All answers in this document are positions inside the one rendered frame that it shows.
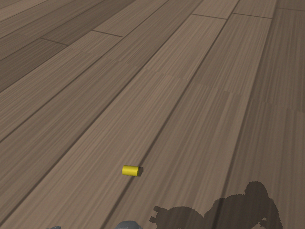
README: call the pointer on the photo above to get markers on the can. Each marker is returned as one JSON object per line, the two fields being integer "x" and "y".
{"x": 130, "y": 170}

